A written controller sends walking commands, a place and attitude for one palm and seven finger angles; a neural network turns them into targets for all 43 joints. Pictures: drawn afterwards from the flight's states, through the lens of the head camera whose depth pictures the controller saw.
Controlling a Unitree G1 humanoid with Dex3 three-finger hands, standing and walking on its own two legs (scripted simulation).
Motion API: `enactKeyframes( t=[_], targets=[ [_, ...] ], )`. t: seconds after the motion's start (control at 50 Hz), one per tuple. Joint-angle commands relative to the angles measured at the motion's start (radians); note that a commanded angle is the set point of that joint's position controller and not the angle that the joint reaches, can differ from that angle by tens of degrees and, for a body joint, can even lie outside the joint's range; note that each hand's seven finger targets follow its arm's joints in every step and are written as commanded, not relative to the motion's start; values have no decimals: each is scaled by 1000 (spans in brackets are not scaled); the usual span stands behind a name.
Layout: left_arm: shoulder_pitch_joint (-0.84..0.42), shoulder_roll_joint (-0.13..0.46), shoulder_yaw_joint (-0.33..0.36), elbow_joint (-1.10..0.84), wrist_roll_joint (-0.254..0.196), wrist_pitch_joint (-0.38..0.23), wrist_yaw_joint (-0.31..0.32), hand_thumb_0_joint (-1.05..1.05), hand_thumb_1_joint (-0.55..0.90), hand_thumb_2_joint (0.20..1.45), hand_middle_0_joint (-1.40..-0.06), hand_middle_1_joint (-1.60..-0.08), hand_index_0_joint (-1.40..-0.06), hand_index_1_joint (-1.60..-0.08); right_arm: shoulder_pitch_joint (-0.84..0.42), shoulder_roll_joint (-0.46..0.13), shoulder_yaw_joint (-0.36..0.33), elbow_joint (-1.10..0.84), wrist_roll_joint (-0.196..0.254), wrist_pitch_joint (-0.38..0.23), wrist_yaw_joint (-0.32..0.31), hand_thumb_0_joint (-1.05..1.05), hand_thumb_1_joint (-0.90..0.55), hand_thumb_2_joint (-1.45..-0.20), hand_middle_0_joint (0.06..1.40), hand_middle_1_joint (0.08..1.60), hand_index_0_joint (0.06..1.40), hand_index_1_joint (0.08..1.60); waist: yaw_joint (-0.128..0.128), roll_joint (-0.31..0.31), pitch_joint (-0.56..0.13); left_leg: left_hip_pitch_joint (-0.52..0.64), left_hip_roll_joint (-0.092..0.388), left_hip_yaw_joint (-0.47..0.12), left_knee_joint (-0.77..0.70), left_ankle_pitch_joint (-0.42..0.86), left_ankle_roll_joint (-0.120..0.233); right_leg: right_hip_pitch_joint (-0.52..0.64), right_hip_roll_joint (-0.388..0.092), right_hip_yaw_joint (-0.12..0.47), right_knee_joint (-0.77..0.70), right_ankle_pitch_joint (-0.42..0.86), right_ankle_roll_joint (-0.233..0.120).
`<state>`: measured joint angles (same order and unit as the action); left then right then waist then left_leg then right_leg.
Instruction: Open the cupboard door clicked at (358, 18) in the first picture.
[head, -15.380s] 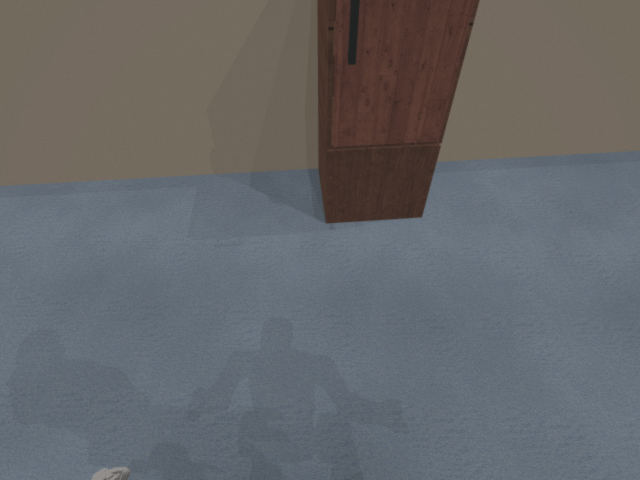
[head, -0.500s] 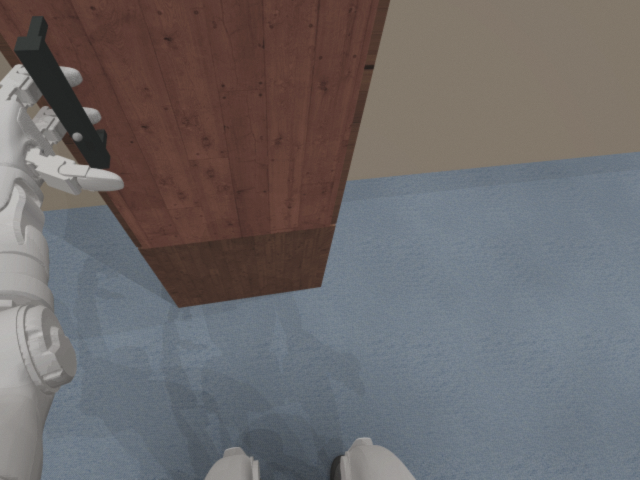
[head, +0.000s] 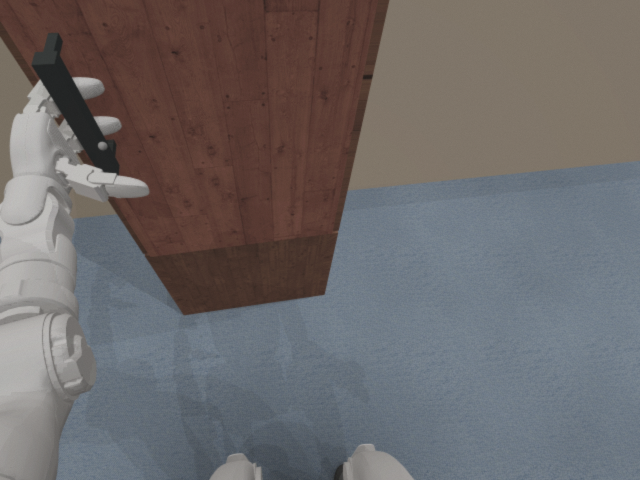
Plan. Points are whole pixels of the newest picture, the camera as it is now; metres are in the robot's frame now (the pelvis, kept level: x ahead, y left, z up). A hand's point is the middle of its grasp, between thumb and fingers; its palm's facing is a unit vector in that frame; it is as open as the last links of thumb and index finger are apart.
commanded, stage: slide the fingers in behind the handle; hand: left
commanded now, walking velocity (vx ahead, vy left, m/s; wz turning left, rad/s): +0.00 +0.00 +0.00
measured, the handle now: (84, 112) +0.55 +0.26 +0.11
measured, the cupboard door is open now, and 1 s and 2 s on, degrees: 1 1 41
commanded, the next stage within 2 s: close the thumb around the handle in 0.16 s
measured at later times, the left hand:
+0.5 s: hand (104, 141) +0.50 +0.23 +0.10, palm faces +0.09 -1.00 -0.01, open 12.3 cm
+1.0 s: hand (101, 145) +0.49 +0.23 +0.11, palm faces +0.10 -0.99 -0.01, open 5.7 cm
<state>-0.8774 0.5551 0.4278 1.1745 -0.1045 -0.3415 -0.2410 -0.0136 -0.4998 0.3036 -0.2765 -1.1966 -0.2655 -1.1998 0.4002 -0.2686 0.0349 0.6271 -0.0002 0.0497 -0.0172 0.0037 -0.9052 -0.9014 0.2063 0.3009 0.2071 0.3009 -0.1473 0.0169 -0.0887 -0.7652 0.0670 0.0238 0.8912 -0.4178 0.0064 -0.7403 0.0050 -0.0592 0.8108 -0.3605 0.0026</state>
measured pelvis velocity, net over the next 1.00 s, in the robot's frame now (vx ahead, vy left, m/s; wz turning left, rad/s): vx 0.00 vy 0.00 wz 0.00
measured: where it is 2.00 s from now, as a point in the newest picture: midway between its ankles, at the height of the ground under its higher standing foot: outside the picture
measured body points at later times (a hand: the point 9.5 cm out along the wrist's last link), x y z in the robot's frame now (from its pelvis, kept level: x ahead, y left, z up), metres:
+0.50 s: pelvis +0.00 +0.00 +0.00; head +0.11 +0.02 +0.43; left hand +0.49 +0.29 +0.11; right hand +0.00 -0.26 -0.11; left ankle +0.00 +0.11 -0.69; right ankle +0.01 -0.13 -0.69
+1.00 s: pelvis +0.00 +0.00 +0.00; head +0.10 +0.02 +0.44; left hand +0.48 +0.29 +0.11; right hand +0.02 -0.26 -0.11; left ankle +0.00 +0.11 -0.69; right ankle +0.01 -0.13 -0.69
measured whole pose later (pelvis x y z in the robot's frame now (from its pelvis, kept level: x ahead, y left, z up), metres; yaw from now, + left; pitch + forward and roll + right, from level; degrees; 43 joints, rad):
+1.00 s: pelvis +0.00 +0.00 +0.00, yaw +0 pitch +17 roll -3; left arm -0.88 0.55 0.43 1.17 -0.11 -0.34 -0.25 0.01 0.73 0.82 -0.36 -1.34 -0.36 -1.34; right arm 0.39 -0.27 0.03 0.62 0.00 0.05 -0.02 0.00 -0.91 -0.90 0.21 0.30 0.21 0.30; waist -0.14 0.02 -0.09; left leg -0.77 0.06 0.02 0.90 -0.42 0.01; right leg -0.75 0.00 -0.06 0.82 -0.36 0.01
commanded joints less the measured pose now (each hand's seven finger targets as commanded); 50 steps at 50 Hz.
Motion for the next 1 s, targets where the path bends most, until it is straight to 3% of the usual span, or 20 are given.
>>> enactKeyframes(
  t=[0.0, 0.08, 0.14, 0.2, 0.24, 0.28, 0.32, 0.36, 0.42, 0.44, 0.48, 0.52, 0.56, 0.58, 0.64, 0.68, 0.74, 0.8, 0.92, 0.98],
  targets=[
    [-481, 244, 6, -211, -17, -76, -13, 0, -500, 300, -300, -1200, -300, -1200, 150, -182, -64, -49, -2, -17, -21, 0, -900, -900, 200, 300, 200, 300, -22, 111, -383, 280, -41, -51, -95, 324, 21, 151, 41, 23, -76, 287, -16],
    [-501, 261, 8, -175, -12, -59, -16, 0, -500, 300, -300, -1200, -300, -1200, 153, -186, -62, -47, -1, -19, -25, 0, -900, -900, 200, 300, 200, 300, -35, 85, -384, 249, -42, -50, -90, 297, 23, 146, 39, 28, -76, 276, -9],
    [-517, 277, 25, -222, -11, -76, -14, 0, -500, 300, -300, -1200, -300, -1200, 160, -184, -64, -48, -7, -24, -23, 0, -900, -900, 200, 300, 200, 300, -16, 151, -463, 309, -41, -58, -79, 368, 15, 148, 40, 25, -58, 310, -15],
    [-485, 269, 28, -184, -17, -69, -15, 0, -500, 300, -300, -1200, -300, -1200, 166, -185, -63, -46, -6, -20, -22, 0, -900, -900, 200, 300, 200, 300, -24, 96, -422, 279, -39, -56, -75, 367, 20, 147, 43, 21, -60, 315, -13],
    [-498, 269, 20, -198, -10, -64, -15, 0, -500, 300, -300, -1200, -300, -1200, 163, -185, -64, -50, -6, -18, -19, 0, -900, -900, 200, 300, 200, 300, -22, 139, -433, 290, -39, -53, -79, 363, 16, 137, 42, 20, -60, 307, -12],
    [-482, 303, 45, -195, -9, -61, -13, 0, -388, 348, -308, -1212, -308, -1212, 168, -188, -64, -52, -5, -15, -21, 0, -900, -900, 200, 300, 200, 300, -16, 103, -433, 271, -39, -54, -82, 358, 19, 161, 43, 23, -62, 311, -11],
    [-486, 290, 37, -192, -10, -60, -16, 0, -276, 396, -316, -1224, -316, -1224, 167, -185, -63, -52, -6, -14, -21, 0, -900, -900, 200, 300, 200, 300, -22, 122, -430, 270, -39, -49, -78, 360, 19, 156, 43, 24, -63, 319, -10],
    [-464, 306, 45, -179, -11, -55, -20, 0, -164, 444, -324, -1236, -324, -1236, 169, -188, -63, -55, -3, -11, -22, 0, -900, -900, 200, 300, 200, 300, -16, 94, -414, 249, -39, -50, -84, 337, 21, 165, 44, 23, -66, 303, -11],
    [-500, 272, 18, -214, -13, -59, -20, 0, 4, 516, -336, -1254, -336, -1254, 170, -184, -63, -52, -6, -12, -20, 0, -900, -900, 200, 300, 200, 300, -24, 151, -434, 294, -38, -54, -83, 371, 17, 142, 44, 20, -63, 313, -12],
    [-482, 298, 49, -221, -13, -61, -17, 0, 60, 540, -340, -1260, -340, -1260, 178, -186, -67, -50, -7, -12, -20, 0, -900, -900, 200, 300, 200, 300, -12, 137, -456, 304, -36, -58, -80, 393, 15, 151, 45, 17, -59, 323, -13],
    [-447, 267, 35, -229, -21, -61, -19, 0, 172, 588, -348, -1272, -348, -1272, 170, -181, -67, -57, -6, -12, -15, 0, -900, -900, 200, 300, 200, 300, -5, 143, -455, 309, -37, -49, -81, 403, 15, 164, 47, 17, -61, 338, -14],
    [-425, 290, 59, -242, -24, -66, -19, 0, 284, 636, -356, -1284, -356, -1284, 171, -183, -68, -59, -7, -8, -14, 0, -900, -900, 200, 300, 200, 300, 5, 138, -468, 310, -36, -47, -80, 427, 16, 181, 48, 18, -58, 362, -14],
    [-420, 292, 53, -229, -21, -60, -18, 0, 396, 684, -364, -1296, -364, -1296, 167, -183, -67, -61, -3, -3, -15, 0, -900, -900, 200, 300, 200, 300, 0, 102, -423, 275, -36, -46, -87, 397, 18, 187, 48, 18, -62, 352, -12],
    [-426, 275, 42, -253, -22, -61, -18, 0, 452, 708, -368, -1302, -368, -1302, 162, -181, -69, -66, -3, -3, -14, 0, -900, -900, 200, 300, 200, 300, 1, 133, -429, 288, -38, -44, -91, 395, 17, 183, 47, 17, -64, 346, -13],
    [-417, 269, 42, -258, -24, -65, -13, 0, 620, 780, -380, -1320, -380, -1320, 163, -181, -72, -60, -3, -3, -14, 0, -900, -900, 200, 300, 200, 300, -3, 111, -433, 305, -35, -47, -87, 407, 18, 177, 48, 17, -67, 350, -12],
    [-418, 232, 13, -265, -27, -66, -16, 0, 732, 828, -388, -1332, -388, -1332, 152, -176, -71, -62, -1, -5, -14, 0, -900, -900, 200, 300, 200, 300, -7, 142, -414, 311, -36, -43, -92, 397, 15, 165, 47, 17, -70, 342, -14],
    [-449, 251, 23, -240, -26, -65, -11, 0, 900, 900, -400, -1350, -400, -1350, 154, -182, -69, -52, -2, -7, -18, 0, -900, -900, 200, 300, 200, 300, -19, 99, -391, 291, -35, -51, -92, 362, 17, 149, 46, 16, -71, 313, -11],
    [-426, 248, 26, -237, -23, -71, -13, 0, 900, 900, -400, -1350, -400, -1350, 156, -182, -68, -59, -6, -10, -17, 0, -900, -900, 200, 300, 200, 300, -4, 127, -419, 308, -39, -52, -90, 394, 15, 162, 46, 17, -62, 331, -18],
    [-450, 244, 20, -232, -26, -74, -12, 0, 900, 900, -400, -1350, -400, -1350, 150, -182, -69, -51, -4, -12, -18, 0, -900, -900, 200, 300, 200, 300, -14, 99, -423, 303, -37, -55, -85, 382, 16, 158, 44, 18, -64, 326, -12],
    [-469, 231, 0, -241, -21, -72, -16, 0, 900, 900, -400, -1350, -400, -1350, 145, -180, -69, -52, -2, -14, -19, 0, -900, -900, 200, 300, 200, 300, -18, 129, -415, 305, -38, -52, -87, 370, 15, 146, 43, 19, -66, 316, -13]
  ],
)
